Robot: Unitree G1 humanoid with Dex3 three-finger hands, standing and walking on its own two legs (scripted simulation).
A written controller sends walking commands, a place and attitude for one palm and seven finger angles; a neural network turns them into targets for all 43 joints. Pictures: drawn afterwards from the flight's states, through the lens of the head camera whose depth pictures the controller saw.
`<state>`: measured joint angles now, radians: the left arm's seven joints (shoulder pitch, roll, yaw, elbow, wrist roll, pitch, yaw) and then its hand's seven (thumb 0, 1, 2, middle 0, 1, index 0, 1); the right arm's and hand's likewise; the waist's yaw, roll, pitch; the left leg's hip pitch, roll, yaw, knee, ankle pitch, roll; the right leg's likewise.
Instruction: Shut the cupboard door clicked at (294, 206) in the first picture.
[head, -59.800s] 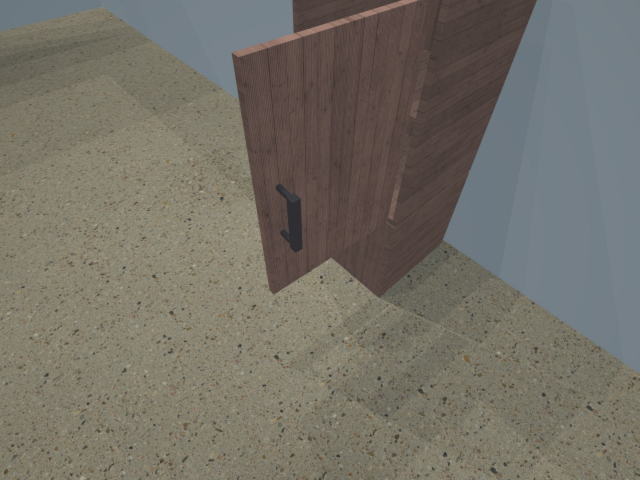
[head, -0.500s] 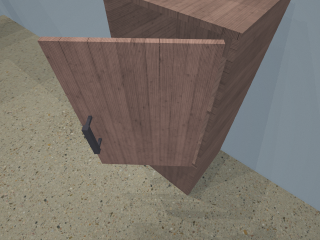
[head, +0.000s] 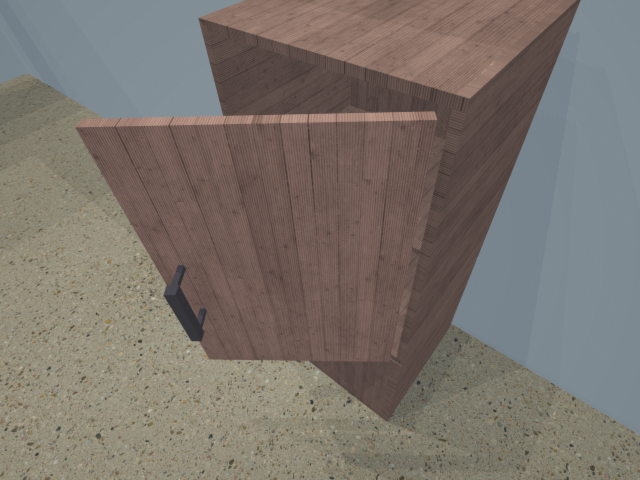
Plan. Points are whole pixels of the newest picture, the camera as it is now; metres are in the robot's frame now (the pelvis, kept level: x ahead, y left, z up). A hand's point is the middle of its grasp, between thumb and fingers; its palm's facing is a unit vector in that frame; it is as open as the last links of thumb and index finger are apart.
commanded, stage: come to a stop and stand still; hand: left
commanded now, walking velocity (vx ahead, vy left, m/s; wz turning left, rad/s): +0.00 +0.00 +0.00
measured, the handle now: (188, 304) +0.40 +0.25 -0.07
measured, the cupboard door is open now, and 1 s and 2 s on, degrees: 38 38 38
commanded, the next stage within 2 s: look again from close up in 0.80 s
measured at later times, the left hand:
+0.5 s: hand out of the picture +0.01 +0.15 -0.16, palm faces +0.02 -0.97 -0.24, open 7.2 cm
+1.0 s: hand out of the picture -0.02 +0.13 -0.17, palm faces +0.03 -0.98 -0.21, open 7.3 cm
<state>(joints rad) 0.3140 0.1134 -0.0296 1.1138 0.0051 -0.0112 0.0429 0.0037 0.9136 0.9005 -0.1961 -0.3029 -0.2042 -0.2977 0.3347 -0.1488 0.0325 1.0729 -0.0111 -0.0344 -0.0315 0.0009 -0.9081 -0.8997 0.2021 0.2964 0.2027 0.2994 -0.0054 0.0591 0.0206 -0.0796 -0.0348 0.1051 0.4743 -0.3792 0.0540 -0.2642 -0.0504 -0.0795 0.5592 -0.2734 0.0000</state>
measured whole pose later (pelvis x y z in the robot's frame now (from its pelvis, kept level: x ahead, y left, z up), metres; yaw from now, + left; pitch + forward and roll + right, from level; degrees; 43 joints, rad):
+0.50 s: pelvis +0.00 -0.03 +0.01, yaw +0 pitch -1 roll +1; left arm 0.25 0.15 -0.01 1.11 0.00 -0.02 0.05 0.01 0.94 0.90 -0.20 -0.30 -0.20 -0.30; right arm 0.30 -0.14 0.02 1.15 -0.01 -0.03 -0.03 0.00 -0.91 -0.90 0.20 0.30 0.20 0.30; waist -0.01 0.03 0.06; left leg -0.04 0.00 0.09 0.39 -0.33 0.01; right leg -0.22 -0.02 -0.10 0.49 -0.25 -0.04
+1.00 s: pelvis -0.01 -0.04 +0.01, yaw +1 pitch -1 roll +0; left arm 0.28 0.14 -0.02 1.12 0.00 -0.01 0.04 0.01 0.93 0.90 -0.20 -0.30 -0.20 -0.30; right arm 0.31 -0.12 0.03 1.16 -0.01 -0.03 -0.03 0.00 -0.91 -0.90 0.20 0.30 0.20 0.30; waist 0.00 0.01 0.05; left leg -0.05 0.01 0.08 0.38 -0.31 0.00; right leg -0.22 0.00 -0.11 0.44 -0.21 -0.05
